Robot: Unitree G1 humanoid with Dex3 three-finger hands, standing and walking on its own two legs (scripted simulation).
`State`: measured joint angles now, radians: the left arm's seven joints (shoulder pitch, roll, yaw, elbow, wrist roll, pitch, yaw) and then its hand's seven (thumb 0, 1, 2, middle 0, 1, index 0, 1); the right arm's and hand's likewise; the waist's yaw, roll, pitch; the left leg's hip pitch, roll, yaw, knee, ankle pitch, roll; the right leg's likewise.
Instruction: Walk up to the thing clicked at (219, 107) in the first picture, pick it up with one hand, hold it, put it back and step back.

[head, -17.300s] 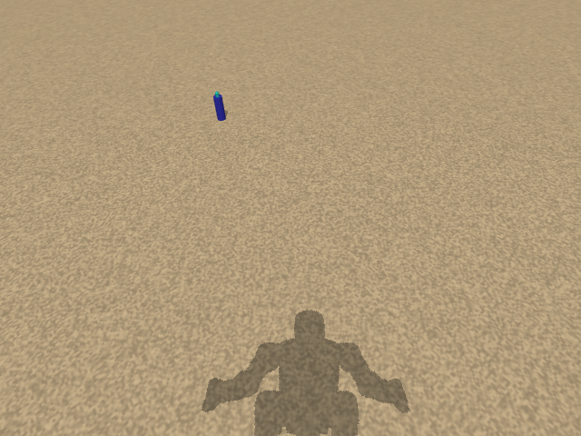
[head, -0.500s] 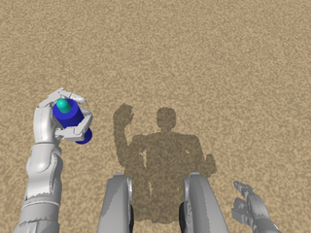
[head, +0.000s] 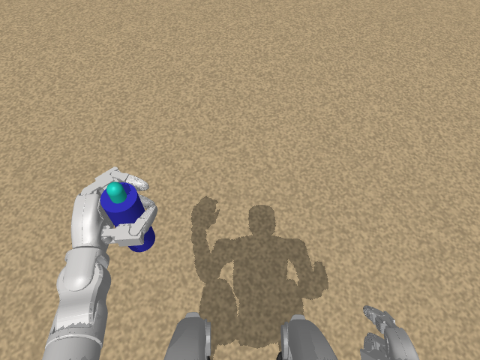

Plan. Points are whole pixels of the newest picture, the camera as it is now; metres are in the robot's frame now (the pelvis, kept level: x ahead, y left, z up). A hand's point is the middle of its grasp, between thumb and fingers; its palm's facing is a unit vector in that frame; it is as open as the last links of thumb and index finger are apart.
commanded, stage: lift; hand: left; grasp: from the side
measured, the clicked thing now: (129, 216) +0.35 +0.20 +0.01
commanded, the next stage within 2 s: hold in 0.70 s
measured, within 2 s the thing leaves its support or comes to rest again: neither
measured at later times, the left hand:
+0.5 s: hand (132, 191) +0.35 +0.17 +0.09, palm faces +0.08 -1.00 -0.03, open 7.0 cm
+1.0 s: hand (129, 184) +0.35 +0.17 +0.11, palm faces +0.07 -1.00 -0.02, open 7.0 cm
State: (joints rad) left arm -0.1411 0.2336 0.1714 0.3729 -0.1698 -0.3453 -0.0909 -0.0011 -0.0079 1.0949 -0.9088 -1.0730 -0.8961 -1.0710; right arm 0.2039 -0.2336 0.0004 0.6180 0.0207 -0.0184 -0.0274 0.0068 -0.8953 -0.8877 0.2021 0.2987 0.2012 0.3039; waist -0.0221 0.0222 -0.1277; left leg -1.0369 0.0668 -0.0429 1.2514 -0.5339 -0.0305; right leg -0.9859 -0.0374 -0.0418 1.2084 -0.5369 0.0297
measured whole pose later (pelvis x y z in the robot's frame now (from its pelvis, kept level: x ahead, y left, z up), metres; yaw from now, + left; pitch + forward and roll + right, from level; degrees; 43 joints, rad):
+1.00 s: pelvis +0.02 -0.01 +0.06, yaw +0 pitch +8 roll -1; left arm -0.12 0.20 0.16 0.43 -0.18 -0.37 -0.11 0.00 -0.01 1.09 -0.90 -1.09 -0.89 -1.09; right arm 0.22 -0.22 0.00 0.63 0.01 0.03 -0.04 0.01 -0.91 -0.89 0.20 0.30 0.20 0.30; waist -0.02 0.02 -0.05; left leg -0.62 0.07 -0.01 0.91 -0.43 -0.04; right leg -0.58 -0.03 -0.03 0.88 -0.44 0.03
